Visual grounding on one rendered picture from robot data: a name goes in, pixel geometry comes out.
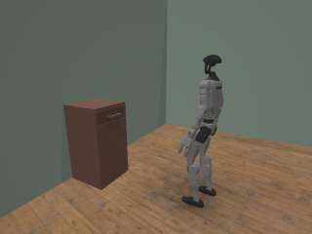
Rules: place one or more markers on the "robot left forearm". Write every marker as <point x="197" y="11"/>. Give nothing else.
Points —
<point x="199" y="117"/>

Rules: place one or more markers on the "robot left shin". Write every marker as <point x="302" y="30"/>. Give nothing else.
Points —
<point x="194" y="181"/>

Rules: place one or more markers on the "robot left upper arm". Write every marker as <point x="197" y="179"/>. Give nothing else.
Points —
<point x="204" y="88"/>

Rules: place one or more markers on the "cabinet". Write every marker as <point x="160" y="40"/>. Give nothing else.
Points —
<point x="98" y="153"/>

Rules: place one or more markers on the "left robot hand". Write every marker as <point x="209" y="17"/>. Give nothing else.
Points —
<point x="187" y="142"/>

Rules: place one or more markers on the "robot right forearm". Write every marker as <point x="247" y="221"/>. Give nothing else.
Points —
<point x="216" y="116"/>

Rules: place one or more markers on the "robot right foot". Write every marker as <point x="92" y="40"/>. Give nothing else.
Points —
<point x="204" y="189"/>

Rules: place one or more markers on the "handle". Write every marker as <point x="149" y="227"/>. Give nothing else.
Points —
<point x="115" y="115"/>

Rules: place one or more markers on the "robot right upper arm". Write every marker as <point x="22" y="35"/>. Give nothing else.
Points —
<point x="221" y="97"/>

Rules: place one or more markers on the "drawer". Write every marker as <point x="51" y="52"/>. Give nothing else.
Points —
<point x="102" y="115"/>

